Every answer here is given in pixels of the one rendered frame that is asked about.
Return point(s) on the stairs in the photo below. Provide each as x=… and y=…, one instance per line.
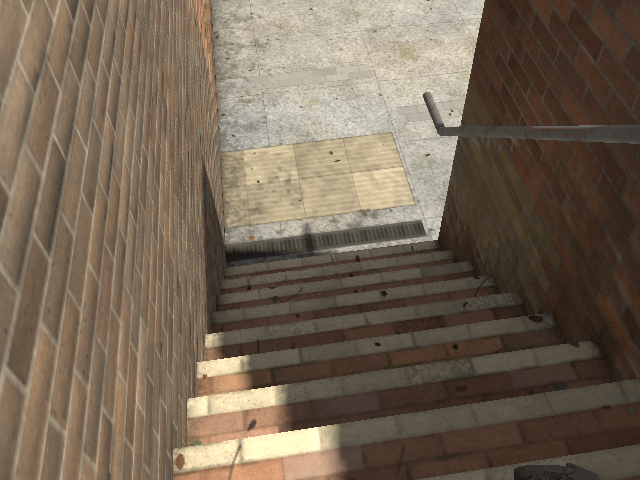
x=396, y=363

